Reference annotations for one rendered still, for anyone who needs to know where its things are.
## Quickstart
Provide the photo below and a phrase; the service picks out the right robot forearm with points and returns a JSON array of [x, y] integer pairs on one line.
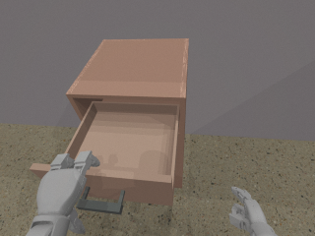
[[261, 229]]

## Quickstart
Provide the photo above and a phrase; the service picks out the left robot forearm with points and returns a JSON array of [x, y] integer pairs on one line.
[[49, 224]]

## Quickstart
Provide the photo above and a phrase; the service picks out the drawer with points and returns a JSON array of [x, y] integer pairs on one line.
[[136, 144]]

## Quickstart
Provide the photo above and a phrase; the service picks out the cabinet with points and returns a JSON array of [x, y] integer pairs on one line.
[[146, 70]]

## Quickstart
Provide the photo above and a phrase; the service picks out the handle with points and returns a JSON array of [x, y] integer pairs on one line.
[[100, 206]]

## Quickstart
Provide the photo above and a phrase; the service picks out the right robot hand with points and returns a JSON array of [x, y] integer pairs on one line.
[[243, 216]]

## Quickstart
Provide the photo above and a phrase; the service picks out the left robot hand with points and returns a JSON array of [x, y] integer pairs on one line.
[[61, 187]]

